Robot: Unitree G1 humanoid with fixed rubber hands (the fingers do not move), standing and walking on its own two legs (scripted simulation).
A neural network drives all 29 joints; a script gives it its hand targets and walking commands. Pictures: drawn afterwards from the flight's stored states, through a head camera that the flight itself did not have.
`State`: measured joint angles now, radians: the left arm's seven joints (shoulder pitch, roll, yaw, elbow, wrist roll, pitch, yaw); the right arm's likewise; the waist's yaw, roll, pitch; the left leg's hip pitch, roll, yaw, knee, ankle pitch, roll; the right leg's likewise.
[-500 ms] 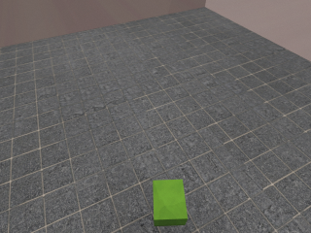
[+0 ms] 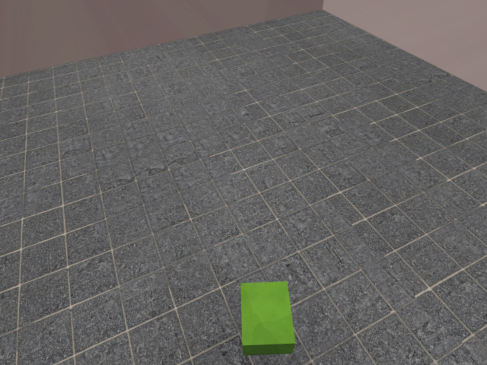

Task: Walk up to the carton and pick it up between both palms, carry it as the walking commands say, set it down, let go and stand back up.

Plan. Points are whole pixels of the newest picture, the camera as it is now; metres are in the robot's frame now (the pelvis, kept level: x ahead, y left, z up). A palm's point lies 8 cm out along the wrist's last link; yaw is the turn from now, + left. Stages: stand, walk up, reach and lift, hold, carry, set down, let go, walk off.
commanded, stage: stand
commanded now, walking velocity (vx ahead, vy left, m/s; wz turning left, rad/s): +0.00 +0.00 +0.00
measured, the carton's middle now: (265, 317) +0.43 -0.02 -0.71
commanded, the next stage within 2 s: reach and lift in 0.12 s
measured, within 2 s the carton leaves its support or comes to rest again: neither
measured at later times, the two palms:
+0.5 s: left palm out of the picture +0.13 +0.20 -0.14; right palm out of the picture +0.13 -0.20 -0.15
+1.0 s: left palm (170, 349) +0.20 +0.19 -0.18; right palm (371, 344) +0.21 -0.21 -0.18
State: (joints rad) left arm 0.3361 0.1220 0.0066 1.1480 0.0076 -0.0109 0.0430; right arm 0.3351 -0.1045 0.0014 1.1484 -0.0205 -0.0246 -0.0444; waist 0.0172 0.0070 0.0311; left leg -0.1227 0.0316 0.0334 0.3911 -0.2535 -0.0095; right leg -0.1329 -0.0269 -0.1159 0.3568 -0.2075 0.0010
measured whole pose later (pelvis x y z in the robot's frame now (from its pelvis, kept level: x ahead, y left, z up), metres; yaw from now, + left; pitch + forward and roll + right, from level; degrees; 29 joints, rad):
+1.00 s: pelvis -0.09 -0.01 -0.09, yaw +0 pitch +16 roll +0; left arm -0.37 0.10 0.16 0.54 0.05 0.53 0.02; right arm -0.37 -0.14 -0.13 0.53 -0.04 0.54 -0.01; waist 0.02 -0.02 0.06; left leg -0.94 0.01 -0.03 1.04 -0.39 -0.03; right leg -0.97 0.01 0.00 1.04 -0.35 -0.02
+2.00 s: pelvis -0.08 -0.02 -0.13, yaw +2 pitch +49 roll +1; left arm -1.10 0.10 0.38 0.82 0.12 0.11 0.11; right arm -1.16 -0.21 -0.42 0.92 -0.14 0.09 0.00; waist -0.01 0.00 -0.07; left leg -1.60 -0.03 -0.05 1.08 -0.33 -0.04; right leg -1.62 0.02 0.02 1.08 -0.30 -0.01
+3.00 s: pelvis -0.13 -0.01 -0.38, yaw +4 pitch +42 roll +3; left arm -1.44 0.27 0.19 1.06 -0.13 0.08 0.15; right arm -1.49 -0.38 -0.14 1.13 0.12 0.08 -0.08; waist -0.03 0.03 0.30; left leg -2.24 -0.09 -0.04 2.09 -0.59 -0.08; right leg -2.28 0.04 0.04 2.10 -0.55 0.01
